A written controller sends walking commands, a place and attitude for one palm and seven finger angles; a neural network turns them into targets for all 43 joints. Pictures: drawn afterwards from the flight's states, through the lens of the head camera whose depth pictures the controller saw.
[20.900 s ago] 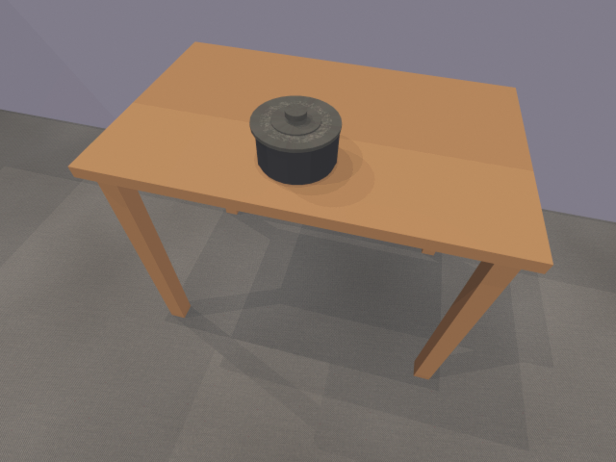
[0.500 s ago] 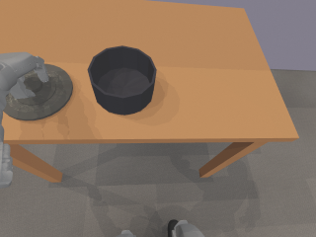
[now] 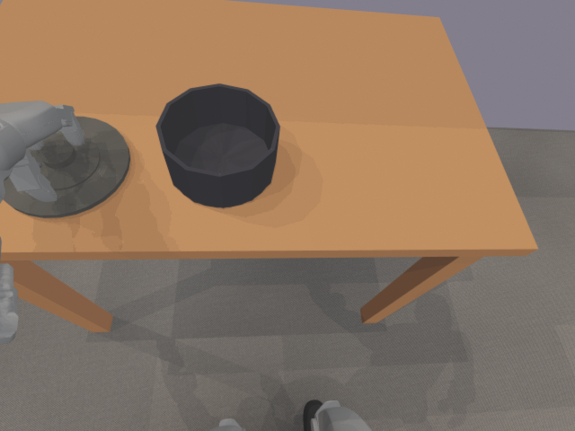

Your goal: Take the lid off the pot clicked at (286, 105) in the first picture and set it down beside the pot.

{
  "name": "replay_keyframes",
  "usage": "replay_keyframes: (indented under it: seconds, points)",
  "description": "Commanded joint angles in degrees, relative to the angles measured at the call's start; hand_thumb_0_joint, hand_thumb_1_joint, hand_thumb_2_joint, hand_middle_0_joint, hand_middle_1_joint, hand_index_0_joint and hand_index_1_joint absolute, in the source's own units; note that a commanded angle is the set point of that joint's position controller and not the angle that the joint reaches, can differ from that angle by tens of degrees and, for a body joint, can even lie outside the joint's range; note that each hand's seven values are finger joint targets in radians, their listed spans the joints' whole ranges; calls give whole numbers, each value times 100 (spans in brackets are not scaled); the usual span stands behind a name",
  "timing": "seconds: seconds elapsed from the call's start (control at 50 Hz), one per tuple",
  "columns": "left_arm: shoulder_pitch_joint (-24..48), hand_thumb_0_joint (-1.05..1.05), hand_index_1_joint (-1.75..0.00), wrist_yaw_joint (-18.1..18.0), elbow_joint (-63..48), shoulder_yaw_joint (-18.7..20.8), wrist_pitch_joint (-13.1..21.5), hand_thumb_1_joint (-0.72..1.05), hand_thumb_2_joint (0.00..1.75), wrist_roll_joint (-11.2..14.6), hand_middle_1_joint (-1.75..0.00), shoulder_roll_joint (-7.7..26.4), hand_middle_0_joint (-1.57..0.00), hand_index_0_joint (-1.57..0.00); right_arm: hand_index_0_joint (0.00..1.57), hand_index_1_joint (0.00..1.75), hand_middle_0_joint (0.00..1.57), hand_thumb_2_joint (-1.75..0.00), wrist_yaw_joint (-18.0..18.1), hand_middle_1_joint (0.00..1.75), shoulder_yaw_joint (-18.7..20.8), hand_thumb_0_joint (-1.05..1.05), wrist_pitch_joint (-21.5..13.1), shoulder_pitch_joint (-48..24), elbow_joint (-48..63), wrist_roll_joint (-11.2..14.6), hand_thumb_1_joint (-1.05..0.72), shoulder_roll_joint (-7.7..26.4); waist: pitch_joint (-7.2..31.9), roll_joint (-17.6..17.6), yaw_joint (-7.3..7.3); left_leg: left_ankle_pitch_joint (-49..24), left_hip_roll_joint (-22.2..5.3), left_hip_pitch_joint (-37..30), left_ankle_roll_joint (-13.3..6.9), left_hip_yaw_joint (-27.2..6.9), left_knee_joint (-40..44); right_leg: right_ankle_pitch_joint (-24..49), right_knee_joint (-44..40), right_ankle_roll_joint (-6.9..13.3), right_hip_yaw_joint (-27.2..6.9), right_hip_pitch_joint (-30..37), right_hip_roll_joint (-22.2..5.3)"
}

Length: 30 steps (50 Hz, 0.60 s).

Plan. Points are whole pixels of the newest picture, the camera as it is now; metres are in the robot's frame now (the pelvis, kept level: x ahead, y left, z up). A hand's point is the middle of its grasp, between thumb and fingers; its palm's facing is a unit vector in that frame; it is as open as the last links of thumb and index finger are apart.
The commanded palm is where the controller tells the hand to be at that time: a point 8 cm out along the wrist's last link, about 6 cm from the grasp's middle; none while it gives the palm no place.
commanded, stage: open the fingers wide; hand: left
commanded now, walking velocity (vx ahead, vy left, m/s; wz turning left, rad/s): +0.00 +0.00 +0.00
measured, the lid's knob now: (58, 154) +0.52 +0.31 +0.01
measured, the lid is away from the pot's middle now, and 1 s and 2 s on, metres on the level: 0.24 0.24 0.24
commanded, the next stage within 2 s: raise the empty hand in 0.10 s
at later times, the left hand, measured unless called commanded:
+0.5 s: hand (23, 150) +0.48 +0.31 +0.07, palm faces -0.46 -0.09 -0.88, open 10.9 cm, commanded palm +0.51 +0.30 +0.12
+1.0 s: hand out of the picture +0.48 +0.32 +0.12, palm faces -0.42 -0.10 -0.90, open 10.9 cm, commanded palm +0.50 +0.30 +0.18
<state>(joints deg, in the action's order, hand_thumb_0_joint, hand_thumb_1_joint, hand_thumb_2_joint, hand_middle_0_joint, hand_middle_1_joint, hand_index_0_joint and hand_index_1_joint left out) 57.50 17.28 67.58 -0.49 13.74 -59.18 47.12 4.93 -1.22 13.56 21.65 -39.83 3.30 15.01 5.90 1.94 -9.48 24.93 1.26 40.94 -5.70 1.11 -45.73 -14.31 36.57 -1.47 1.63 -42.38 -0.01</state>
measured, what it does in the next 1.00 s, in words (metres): stands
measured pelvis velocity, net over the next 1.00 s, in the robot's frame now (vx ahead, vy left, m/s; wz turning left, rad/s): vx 0.01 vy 0.00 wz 0.01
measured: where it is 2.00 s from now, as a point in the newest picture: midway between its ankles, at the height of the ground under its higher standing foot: outside the picture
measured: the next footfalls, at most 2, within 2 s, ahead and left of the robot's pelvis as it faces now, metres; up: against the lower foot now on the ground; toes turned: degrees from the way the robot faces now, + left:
none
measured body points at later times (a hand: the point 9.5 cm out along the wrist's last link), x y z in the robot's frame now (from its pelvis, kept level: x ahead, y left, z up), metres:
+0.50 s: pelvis +0.00 +0.00 +0.00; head +0.11 +0.03 +0.44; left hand +0.50 +0.31 +0.12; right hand -0.03 -0.27 -0.11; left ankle -0.04 +0.05 -0.71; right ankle +0.02 -0.16 -0.71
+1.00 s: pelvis +0.01 +0.00 +0.02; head +0.10 +0.03 +0.46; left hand +0.49 +0.32 +0.17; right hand +0.00 -0.27 -0.10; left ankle -0.04 +0.05 -0.71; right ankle +0.02 -0.16 -0.71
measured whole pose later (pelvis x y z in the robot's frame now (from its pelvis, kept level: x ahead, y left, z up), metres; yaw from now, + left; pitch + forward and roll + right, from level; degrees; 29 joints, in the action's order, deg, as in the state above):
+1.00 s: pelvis +0.01 +0.00 +0.02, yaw +1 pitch +16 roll -4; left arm 61.3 22.4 65.0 -2.7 11.4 -56.8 47.3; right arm 4.4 -0.6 12.7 21.3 -40.5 4.3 15.4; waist 5.7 2.1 -7.6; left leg 22.5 2.2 31.8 -6.0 1.0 -38.3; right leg -12.2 29.6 -1.3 1.5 -33.3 -0.7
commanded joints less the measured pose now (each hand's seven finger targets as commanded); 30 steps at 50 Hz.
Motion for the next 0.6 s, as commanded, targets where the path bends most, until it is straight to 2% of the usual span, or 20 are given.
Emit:
replay_keyframes:
  seconds: [0.0, 0.02, 0.06, 0.08, 0.1, 0.14, 0.16, 0.18, 0.2, 0.22, 0.24, 0.26, 0.28, 0.34, 0.38, 0.44, 0.48, 0.5, 0.56, 0.58]
  points:
    - [2543, 0, -97, -211, -1117, 433, 56, 8, 45, 66, -97, 1829, -29, -29, 20, 30, 20, -90, 167, 30, 364, 0, -59, 983, 169, -21, -90, 1146, 2583, 927, -21, -4137, -194, -2370, 455, -413, 311, 1207, -20, 411, 251, 570, 367]
    - [2465, 0, -97, -206, -934, 427, 65, 8, 45, 63, -97, 1851, -29, -29, 20, 30, 20, -90, 182, 30, 331, 0, -72, 952, 172, -7, -90, 1145, 2407, 870, -28, -4031, -185, -2208, 451, -396, 302, 1165, -17, 412, 265, 529, 363]
    - [2451, 0, -98, -209, -1004, 497, 76, 9, 44, 63, -98, 1987, -29, -29, 20, 30, 20, -90, 190, 30, 319, 0, -71, 954, 208, -6, -90, 1152, 2487, 891, 8, -3937, -160, -2101, 428, -369, 305, 1225, 1, 420, 236, 672, 354]
    - [2537, 0, -98, -193, -1120, 417, 98, 9, 44, 73, -98, 1861, -29, -29, 20, 30, 20, -90, 191, 30, 326, 0, -76, 950, 183, -10, -90, 1158, 2537, 1041, 4, -4226, -203, -2294, 477, -417, 301, 1252, 33, 434, 276, 532, 351]
    - [2456, 0, -98, -188, -964, 355, 67, 9, 44, 69, -98, 1765, -29, -29, 20, 30, 20, -90, 176, 30, 337, 0, -76, 958, 189, -8, -90, 1148, 2430, 1062, -11, -4186, -203, -2309, 503, -433, 284, 1115, 22, 423, 287, 401, 375]
    - [2521, 0, -98, -180, -1078, 421, 58, 9, 44, 90, -98, 1837, -29, -29, 20, 30, 20, -90, 169, 30, 346, 0, -55, 957, 197, -14, -90, 1158, 2518, 934, -10, -4089, -207, -2296, 469, -420, 277, 1125, 3, 414, 274, 474, 371]
    - [2432, 0, -98, -169, -908, 343, 38, 9, 44, 92, -98, 1747, -29, -29, 20, 30, 20, -90, 178, 30, 335, 0, -57, 948, 215, 4, -90, 1150, 2427, 815, -47, -3926, -184, -2151, 433, -378, 262, 1110, 3, 402, 265, 477, 371]
    - [2510, 0, -98, -153, -1020, 395, 78, 9, 44, 111, -98, 1834, -29, -29, 20, 30, 20, -90, 189, 30, 323, 0, -73, 938, 193, 5, -90, 1171, 2483, 873, -31, -4008, -195, -2168, 422, -372, 258, 1187, 25, 408, 262, 497, 358]
    - [2723, 0, -98, -167, -1299, 580, 88, 9, 44, 76, -98, 2148, -29, -29, 20, 30, 20, -90, 191, 30, 330, 0, -53, 957, 187, -12, -90, 1189, 2690, 1050, 20, -4083, -205, -2312, 456, -407, 284, 1200, 19, 411, 233, 609, 354]
    - [2745, 0, -98, -179, -1431, 595, 95, 9, 44, 45, -98, 2150, -29, -29, 20, 30, 20, -90, 197, 30, 346, 0, -57, 969, 216, -16, -90, 1144, 2901, 1264, 48, -4281, -188, -2495, 485, -414, 269, 1276, 20, 422, 227, 650, 353]
    - [2775, 0, -98, -187, -1515, 621, 100, 9, 44, 40, -98, 2151, -29, -29, 20, 30, 20, -90, 197, 30, 354, 0, -65, 958, 197, -22, -90, 1133, 2945, 1311, 56, -4489, -215, -2640, 533, -456, 274, 1310, 16, 425, 258, 612, 352]
    - [2640, 0, -98, -181, -1295, 512, 66, 9, 44, 74, -98, 1958, -29, -29, 20, 30, 20, -90, 194, 30, 356, 0, -81, 957, 191, -14, -90, 1112, 2793, 1250, 22, -4479, -220, -2630, 525, -440, 266, 1273, -12, 412, 278, 530, 372]
    - [2694, 0, -98, -153, -1355, 518, 78, 9, 44, 123, -98, 1970, -29, -29, 20, 30, 20, -90, 192, 30, 347, 0, -84, 967, 157, 2, -90, 1130, 2761, 1199, 24, -4657, -249, -2687, 540, -467, 284, 1315, -24, 414, 297, 530, 361]
    - [2639, 0, -98, -132, -1235, 548, -9, 9, 44, 129, -98, 1997, -29, -29, 20, 30, 20, -90, 167, 30, 354, 0, -70, 934, 160, 10, -90, 1129, 2638, 1135, 64, -4463, -223, -2596, 519, -435, 358, 1319, -97, 414, 281, 640, 369]
    - [2679, 0, -98, -76, -1189, 255, -49, 9, 44, 157, -98, 1590, -29, -29, 20, 30, 20, -90, 145, 30, 361, 0, -84, 919, 134, 25, -90, 1122, 2484, 1162, 34, -4561, -248, -2689, 544, -458, 410, 1279, -143, 425, 304, 500, 368]
    - [2753, 0, -98, -14, -1070, 210, -112, 9, 44, 169, -98, 1611, -29, -29, 20, 30, 20, -90, 132, 30, 353, 0, -74, 913, 124, 43, -90, 1144, 2349, 856, 9, -4135, -228, -2490, 479, -426, 478, 1199, -205, 408, 280, 637, 371]
    - [2879, 0, -98, 31, -1185, 160, -99, 9, 44, 173, -98, 1537, -29, -29, 20, 30, 20, -90, 145, 30, 374, 0, -88, 913, 117, 51, -90, 1138, 2385, 1012, 18, -4301, -243, -2666, 509, -445, 515, 1220, -215, 425, 289, 582, 352]
    - [3019, 0, -98, 44, -1388, 253, -85, 9, 44, 176, -98, 1686, -29, -29, 20, 30, 20, -90, 134, 30, 382, 0, -95, 932, 99, 25, -90, 1142, 2543, 1091, 49, -4412, -252, -2794, 523, -464, 532, 1279, -232, 423, 276, 699, 367]
    - [2718, 0, -98, 54, -1000, 373, -102, 9, 44, 190, -98, 1858, -29, -29, 20, 30, 20, -90, 159, 30, 341, 0, -141, 902, 174, 62, -90, 1126, 2336, 687, 58, -4032, -181, -2418, 433, -379, 592, 1344, -289, 406, 240, 986, 356]
    - [2782, 0, -98, 51, -1125, 459, -77, 9, 44, 195, -98, 2014, -29, -29, 20, 30, 20, -90, 171, 30, 324, 0, -146, 876, 168, 68, -90, 1154, 2415, 727, 114, -4145, -186, -2425, 432, -363, 620, 1489, -283, 419, 221, 1124, 327]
